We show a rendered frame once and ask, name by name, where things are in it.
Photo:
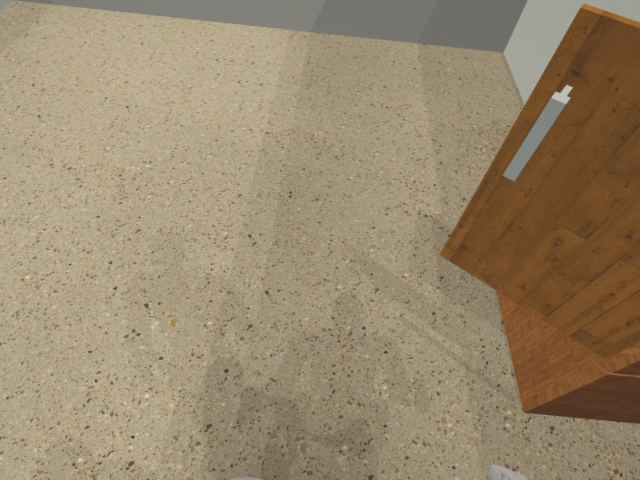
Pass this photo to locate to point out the handle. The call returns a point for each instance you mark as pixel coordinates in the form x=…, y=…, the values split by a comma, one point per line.
x=541, y=127

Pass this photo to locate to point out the cupboard door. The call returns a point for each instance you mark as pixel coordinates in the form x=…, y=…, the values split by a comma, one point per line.
x=563, y=239

